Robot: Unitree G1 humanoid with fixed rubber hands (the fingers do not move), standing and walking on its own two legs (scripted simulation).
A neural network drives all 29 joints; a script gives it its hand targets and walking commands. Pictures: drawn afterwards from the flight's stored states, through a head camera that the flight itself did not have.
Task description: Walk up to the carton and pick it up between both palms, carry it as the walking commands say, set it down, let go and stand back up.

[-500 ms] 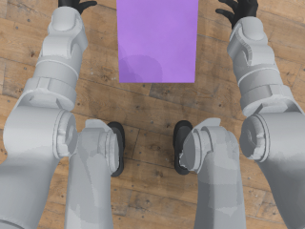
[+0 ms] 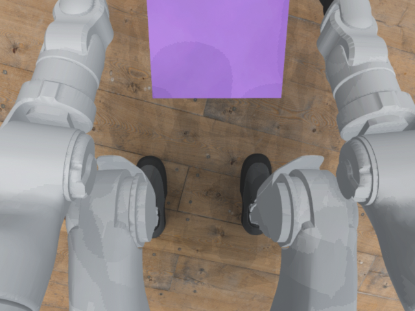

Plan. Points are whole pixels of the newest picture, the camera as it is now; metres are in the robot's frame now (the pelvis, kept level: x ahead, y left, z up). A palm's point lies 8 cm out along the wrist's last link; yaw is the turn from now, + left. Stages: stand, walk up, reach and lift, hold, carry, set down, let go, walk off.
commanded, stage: reach and lift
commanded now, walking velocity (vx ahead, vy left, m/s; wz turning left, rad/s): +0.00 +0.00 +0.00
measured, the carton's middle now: (213, 1) +0.54 -0.01 -0.25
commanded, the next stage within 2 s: none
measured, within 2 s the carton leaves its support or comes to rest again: leaves its support in 1.04 s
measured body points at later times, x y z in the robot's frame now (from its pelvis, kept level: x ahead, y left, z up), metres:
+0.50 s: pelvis -0.01 +0.00 +0.01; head +0.37 +0.00 +0.24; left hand +0.56 +0.13 -0.19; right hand +0.55 -0.16 -0.19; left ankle +0.11 +0.13 -0.33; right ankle +0.11 -0.12 -0.33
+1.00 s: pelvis +0.00 +0.00 -0.01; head +0.37 +0.00 +0.24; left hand +0.56 +0.13 -0.18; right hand +0.56 -0.15 -0.18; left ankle +0.11 +0.13 -0.33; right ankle +0.11 -0.12 -0.33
